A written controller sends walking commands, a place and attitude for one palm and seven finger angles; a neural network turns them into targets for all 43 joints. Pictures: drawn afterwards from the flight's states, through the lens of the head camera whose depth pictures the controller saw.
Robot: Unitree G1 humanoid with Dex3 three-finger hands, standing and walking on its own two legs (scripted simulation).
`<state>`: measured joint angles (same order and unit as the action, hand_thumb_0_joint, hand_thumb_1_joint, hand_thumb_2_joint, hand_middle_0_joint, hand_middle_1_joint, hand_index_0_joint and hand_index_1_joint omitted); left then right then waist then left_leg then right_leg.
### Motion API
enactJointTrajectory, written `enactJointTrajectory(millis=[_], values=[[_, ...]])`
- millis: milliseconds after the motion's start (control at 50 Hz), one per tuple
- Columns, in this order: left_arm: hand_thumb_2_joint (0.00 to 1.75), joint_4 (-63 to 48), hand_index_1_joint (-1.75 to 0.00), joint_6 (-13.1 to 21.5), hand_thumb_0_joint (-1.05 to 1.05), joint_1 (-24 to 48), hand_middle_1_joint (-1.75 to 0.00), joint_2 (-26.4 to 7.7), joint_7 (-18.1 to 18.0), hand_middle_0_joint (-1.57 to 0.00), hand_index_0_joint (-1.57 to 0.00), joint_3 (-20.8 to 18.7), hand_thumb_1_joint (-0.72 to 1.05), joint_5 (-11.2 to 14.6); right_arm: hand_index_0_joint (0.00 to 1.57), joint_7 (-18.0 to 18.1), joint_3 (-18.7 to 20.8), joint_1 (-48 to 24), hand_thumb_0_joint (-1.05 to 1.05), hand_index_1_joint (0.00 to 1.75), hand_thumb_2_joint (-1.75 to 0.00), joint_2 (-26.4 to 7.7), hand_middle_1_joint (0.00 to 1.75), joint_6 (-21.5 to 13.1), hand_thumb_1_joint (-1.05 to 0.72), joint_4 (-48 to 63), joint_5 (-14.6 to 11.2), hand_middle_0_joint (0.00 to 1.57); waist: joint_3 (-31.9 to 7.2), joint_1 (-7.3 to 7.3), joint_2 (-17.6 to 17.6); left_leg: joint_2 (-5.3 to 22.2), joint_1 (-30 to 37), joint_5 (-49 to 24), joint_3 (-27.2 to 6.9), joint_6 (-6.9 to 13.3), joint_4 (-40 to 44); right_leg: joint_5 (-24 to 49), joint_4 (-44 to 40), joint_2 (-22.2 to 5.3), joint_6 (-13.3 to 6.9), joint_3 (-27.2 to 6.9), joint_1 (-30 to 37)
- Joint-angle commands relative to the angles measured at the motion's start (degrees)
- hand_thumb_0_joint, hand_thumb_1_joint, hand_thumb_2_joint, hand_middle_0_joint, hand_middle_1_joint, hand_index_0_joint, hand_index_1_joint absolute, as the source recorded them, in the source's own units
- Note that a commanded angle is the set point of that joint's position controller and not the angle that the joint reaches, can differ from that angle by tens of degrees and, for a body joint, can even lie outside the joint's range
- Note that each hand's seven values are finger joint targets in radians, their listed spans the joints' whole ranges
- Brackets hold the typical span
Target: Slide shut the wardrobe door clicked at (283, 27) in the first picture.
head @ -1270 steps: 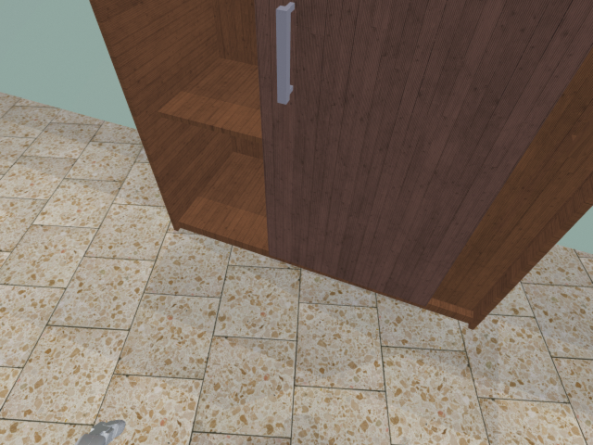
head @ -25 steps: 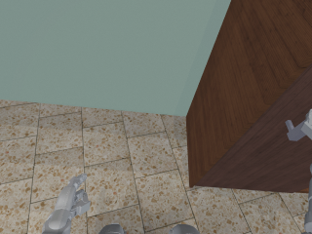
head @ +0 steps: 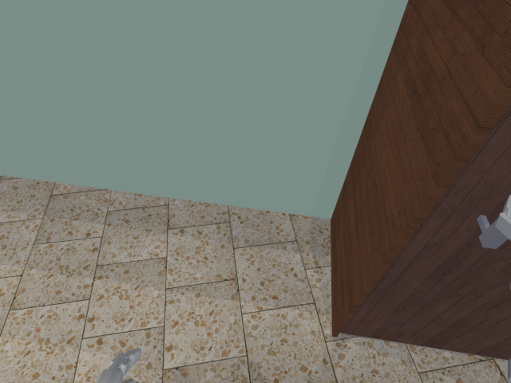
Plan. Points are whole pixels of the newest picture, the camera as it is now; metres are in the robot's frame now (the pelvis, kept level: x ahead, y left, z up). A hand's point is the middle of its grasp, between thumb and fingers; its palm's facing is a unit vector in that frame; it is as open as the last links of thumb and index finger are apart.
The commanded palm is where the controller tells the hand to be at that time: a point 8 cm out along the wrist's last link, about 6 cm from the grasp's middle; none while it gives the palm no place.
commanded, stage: stop walking and hold the door there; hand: right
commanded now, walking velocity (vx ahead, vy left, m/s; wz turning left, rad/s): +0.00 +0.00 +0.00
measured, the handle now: out of the picture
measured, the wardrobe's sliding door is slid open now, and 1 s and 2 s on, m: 0.00 0.00 0.00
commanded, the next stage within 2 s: loosen the grip on the handle in 1.48 s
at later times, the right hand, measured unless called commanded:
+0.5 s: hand (510, 218) +0.35 -0.35 +0.11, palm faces +0.55 +0.79 -0.28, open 6.3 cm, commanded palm +0.31 -0.37 +0.11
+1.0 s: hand out of the picture +0.34 -0.36 +0.11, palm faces +0.35 +0.89 -0.28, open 5.9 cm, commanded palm +0.31 -0.38 +0.11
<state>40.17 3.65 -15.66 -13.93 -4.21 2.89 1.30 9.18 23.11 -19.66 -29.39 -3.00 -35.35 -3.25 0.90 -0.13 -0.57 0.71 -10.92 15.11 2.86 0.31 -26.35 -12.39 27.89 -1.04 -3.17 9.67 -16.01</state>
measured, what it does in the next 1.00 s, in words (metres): steps to the right: right foot, then left foot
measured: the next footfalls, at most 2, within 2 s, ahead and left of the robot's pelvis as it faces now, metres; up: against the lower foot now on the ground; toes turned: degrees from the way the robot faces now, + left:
right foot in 0.70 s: +0.01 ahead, -0.22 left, +0.00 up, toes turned -7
left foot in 0.98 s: -0.07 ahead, -0.03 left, +0.00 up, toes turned +3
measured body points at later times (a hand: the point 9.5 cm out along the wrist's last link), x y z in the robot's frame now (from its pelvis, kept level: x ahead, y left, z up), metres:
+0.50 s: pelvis -0.02 -0.01 +0.00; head -0.02 +0.00 +0.45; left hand +0.07 +0.29 -0.11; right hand +0.31 -0.39 +0.13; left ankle -0.02 +0.11 -0.74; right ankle +0.03 -0.09 -0.73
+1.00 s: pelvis -0.09 -0.10 -0.01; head -0.03 -0.09 +0.44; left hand +0.05 +0.10 -0.14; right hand +0.32 -0.40 +0.13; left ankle -0.11 -0.04 -0.74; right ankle -0.03 -0.21 -0.74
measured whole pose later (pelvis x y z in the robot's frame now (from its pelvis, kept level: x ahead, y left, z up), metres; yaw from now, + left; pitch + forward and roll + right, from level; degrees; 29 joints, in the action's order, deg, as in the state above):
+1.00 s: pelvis -0.09 -0.10 -0.01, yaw +0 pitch +1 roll +0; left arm 39.9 2.2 -11.2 -10.9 -3.3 4.7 1.6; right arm 6.5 13.2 -36.7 -23.6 -5.4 -42.5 -2.1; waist 6.5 0.4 -2.7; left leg -2.6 -13.9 17.9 4.7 2.2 -31.0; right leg -11.1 31.5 -1.9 -1.6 6.6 -21.5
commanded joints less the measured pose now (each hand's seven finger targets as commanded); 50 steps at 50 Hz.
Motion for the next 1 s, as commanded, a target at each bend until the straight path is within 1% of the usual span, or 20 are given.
enactJointTrajectory(millis=[0, 40, 140, 220, 320, 380, 420, 500, 540, 560, 620, 640, 660, 700, 720, 740, 800, 900, 940, 980], values=[[0.9, -6.83, -0.3, 2.21, 0.0, 3.57, -0.3, -11.23, -1.77, -0.2, -0.2, -4.9, 0.9, 0.02, 0.45, -1.57, -0.04, -15.1, 0.0, 1.4, -0.9, -14.54, 1.4, -5.01, -0.9, 9.79, 2.49, 0.45, -17.74, -1.34, -4.22, 6.54, 1.44, -21.73, -6.01, 1.65, 1.0, 16.68, -2.53, -8.9, 3.58, -10.09, 10.39], [0.9, -6.52, -0.3, 1.69, 0.0, 3.05, -0.3, -11.45, -2.05, -0.2, -0.2, -5.26, 0.9, 0.78, 0.45, -1.34, -0.14, -17.15, 0.0, 1.4, -0.9, -14.33, 1.4, -5.02, -0.9, 8.99, 2.23, 0.45, -19.9, -1.0, 0.52, 5.99, 1.62, -22.33, -6.54, 1.28, 1.24, 17.84, -0.59, -8.93, 2.61, -9.66, 11.22], [0.9, -5.49, -0.3, 1.0, 0.0, 2.64, -0.3, -12.02, -2.61, -0.2, -0.2, -5.16, 0.9, 0.59, 0.45, -1.0, 1.01, -17.98, 0.0, 1.4, -0.9, -16.57, 1.4, -5.1, -0.9, 1.35, 2.86, 0.45, -15.67, -0.92, -6.21, 4.43, -3.43, -9.88, -5.29, 0.58, 2.52, 11.72, -4.2, -9.72, 2.01, -10.56, 10.05], [0.9, -5.42, -0.3, 0.93, 0.0, 2.64, -0.3, -12.32, -2.75, -0.2, -0.2, -5.16, 0.9, 0.59, 0.45, -1.14, -0.91, -20.11, 0.0, 1.4, -0.9, -15.03, 1.4, -5.92, -0.9, -2.11, 2.84, 0.45, -10.68, -1.14, -7.39, 3.09, -6.16, -0.97, -4.24, 0.59, 3.35, 0.66, -8.97, -10.55, 1.59, -12.82, 7.36], [0.9, -5.29, -0.3, 1.0, 0.0, 1.87, -0.3, -12.89, -2.95, -0.2, -0.2, -5.57, 0.9, 0.67, 0.45, -1.25, -1.24, -20.71, 0.0, 1.4, -0.9, -15.08, 1.4, -6.68, -0.9, -5.92, 3.06, 0.45, -10.59, -0.77, -7.51, 3.53, -4.99, -2.13, -4.63, 0.82, 3.42, 0.32, -9.31, -10.1, 1.31, -12.46, 6.39], [0.9, -5.53, -0.3, 0.15, 0.0, 1.17, -0.3, -13.71, -2.59, -0.2, -0.2, -6.52, 0.9, 0.67, 0.45, -1.33, -0.36, -21.54, 0.0, 1.4, -0.9, -17.15, 1.4, -7.05, -0.9, -6.41, 3.32, 0.45, -12.77, -0.88, -4.39, 8.59, -3.93, -12.06, -9.02, 2.01, 4.81, 10.08, -1.34, -7.5, 2.38, -9.54, 6.66], [0.9, -5.5, -0.3, -0.7, 0.0, 0.73, -0.3, -13.34, -2.34, -0.2, -0.2, -6.96, 0.9, 0.83, 0.45, -1.28, -0.64, -22.7, 0.0, 1.4, -0.9, -17.16, 1.4, -7.25, -0.9, -6.37, 3.43, 0.45, -14.26, -1.0, -1.07, 14.86, -1.99, -23.27, -13.68, 4.21, 5.16, 11.04, 4.52, -5.77, 3.62, -8.3, 5.79], [0.9, -6.15, -0.3, -1.52, 0.0, 3.23, -0.3, -12.31, -1.81, -0.2, -0.2, -6.8, 0.9, 1.69, 0.45, -1.78, -1.33, -23.72, 0.0, 1.4, -0.9, -15.67, 1.4, -6.54, -0.9, -7.17, 3.38, 0.45, -11.93, 1.12, 8.13, 24.76, 5.83, -39.87, -18.03, 9.35, 3.87, -13.71, 18.44, -1.99, 4.6, -12.69, -8.85], [0.9, -5.18, -0.3, -0.82, 0.0, 2.8, -0.3, -12.26, -1.68, -0.2, -0.2, -6.85, 0.9, 1.67, 0.45, -1.62, 0.74, -24.9, 0.0, 1.4, -0.9, -17.39, 1.4, -6.57, -0.9, -5.71, 4.04, 0.45, -11.49, 0.87, 9.85, 26.17, 6.83, -42.63, -14.73, 9.34, 1.53, -16.44, 18.93, -3.01, 4.66, -14.39, -10.3], [0.9, -4.37, -0.3, -0.77, 0.0, 2.53, -0.3, -12.06, -1.85, -0.2, -0.2, -6.6, 0.9, 1.44, 0.45, -1.49, 2.75, -24.23, 0.0, 1.4, -0.9, -19.31, 1.4, -6.66, -0.9, -6.68, 4.33, 0.45, -11.21, 0.27, 10.38, 25.05, 4.82, -42.44, -11.52, 8.05, 0.69, -14.87, 16.6, -3.05, 4.87, -13.48, -8.01], [0.9, -3.92, -0.3, -1.17, 0.0, 4.29, -0.3, -10.69, -2.49, -0.2, -0.2, -5.61, 0.9, 1.02, 0.45, -2.14, 0.12, -24.84, 0.0, 1.4, -0.9, -16.29, 1.4, -7.18, -0.9, -4.33, 3.81, 0.45, -11.29, -0.66, 8.07, 19.66, 0.84, -36.85, -4.24, 3.82, -3.11, -1.82, 3.57, -1.26, 6.13, -8.0, 1.03], [0.9, -3.93, -0.3, -1.42, 0.0, 4.57, -0.3, -10.7, -2.71, -0.2, -0.2, -5.8, 0.9, 1.02, 0.45, -2.2, -0.74, -26.1, 0.0, 1.4, -0.9, -15.68, 1.4, -7.35, -0.9, -2.2, 3.44, 0.45, -11.92, -0.85, 6.92, 17.94, -0.71, -33.99, -2.65, 2.23, -5.27, 6.26, -0.73, -1.39, 6.2, -6.19, 4.7], [0.9, -4.71, -0.3, -1.42, 0.0, 5.14, -0.3, -10.97, -2.87, -0.2, -0.2, -6.15, 0.9, 1.03, 0.45, -2.41, -2.75, -27.58, 0.0, 1.4, -0.9, -13.46, 1.4, -7.68, -0.9, 0.84, 3.05, 0.45, -12.68, -0.51, 3.4, 14.47, -2.33, -29.07, -0.38, -0.14, -8.5, 17.8, -2.17, -4.47, 4.79, -7.46, 6.88], [0.9, -6.31, -0.3, -1.31, 0.0, 3.38, -0.3, -11.09, -2.6, -0.2, -0.2, -6.37, 0.9, 0.78, 0.45, -3.77, -7.99, -30.95, 0.0, 1.4, -0.9, -6.35, 1.4, -9.13, -0.9, 6.29, 2.46, 0.45, -15.99, -0.94, -7.76, 3.12, -7.17, 2.56, 2.51, -3.69, -17.69, 35.92, -2.07, -13.72, -1.7, -16.82, 10.7], [0.9, -6.51, -0.3, -1.04, 0.0, 2.27, -0.3, -10.22, -1.95, -0.2, -0.2, -6.1, 0.9, 0.58, 0.45, -4.4, -9.46, -29.3, 0.0, 1.4, -0.9, -3.55, 1.4, -9.39, -0.9, 4.27, 2.64, 0.45, -15.2, -1.1, -8.9, 0.53, -10.1, 13.67, 2.6, -3.0, -21.93, 34.38, -4.76, -15.16, -4.12, -17.65, 11.22], [0.9, -6.65, -0.3, -0.57, 0.0, 3.19, -0.3, -9.86, -1.69, -0.2, -0.2, -5.56, 0.9, 0.27, 0.45, -4.61, -10.75, -30.89, 0.0, 1.4, -0.9, -2.26, 1.4, -9.58, -0.9, 6.38, 2.58, 0.45, -14.87, -1.29, -10.27, 0.32, -11.58, 17.05, 1.87, -2.38, -26.71, 31.44, -6.63, -16.61, -5.46, -20.86, 10.27], [0.9, -5.45, -0.3, 0.54, 0.0, 2.89, -0.3, -10.24, -1.37, -0.2, -0.2, -5.4, 0.9, 0.3, 0.45, -4.41, -12.7, -35.48, 0.0, 1.4, -0.9, -0.92, 1.4, -8.7, -0.9, 9.97, 1.73, 0.45, -17.93, -1.58, -8.52, 0.54, -12.84, 13.06, -0.92, -1.77, -24.03, 31.25, -4.18, -16.84, -5.94, -19.91, 16.25], [0.9, -5.59, -0.3, 0.63, 0.0, 3.11, -0.3, -9.22, -0.1, -0.2, -0.2, -3.62, 0.9, 0.17, 0.45, -4.44, -12.23, -36.99, 0.0, 1.4, -0.9, -3.17, 1.4, -6.18, -0.9, 6.7, 1.98, 0.45, -18.7, -1.16, -10.08, -0.34, -4.51, 7.25, -1.22, -0.62, -4.56, 22.98, -2.55, -15.74, -4.22, -18.63, 14.92], [0.9, -5.72, -0.3, 0.3, 0.0, 3.28, -0.3, -9.24, -0.17, -0.2, -0.2, -3.52, 0.9, 0.04, 0.45, -4.6, -10.93, -38.0, 0.0, 1.4, -0.9, -5.06, 1.4, -6.41, -0.9, 5.16, 2.21, 0.45, -19.3, -1.07, -4.52, 2.2, 2.27, -2.8, -5.12, 0.62, 5.02, 19.11, 0.43, -13.91, -2.07, -17.29, 10.81], [0.9, -5.67, -0.3, -0.19, 0.0, 2.73, -0.3, -9.43, -0.59, -0.2, -0.2, -3.66, 0.9, 0.2, 0.45, -4.38, -9.31, -38.0, 0.0, 1.4, -0.9, -7.47, 1.4, -5.86, -0.9, 3.22, 2.24, 0.45, -20.33, -2.27, 3.23, 8.64, 6.85, -14.36, -9.3, 3.01, 3.3, 12.75, 3.01, -9.41, 1.19, -11.39, 5.47]])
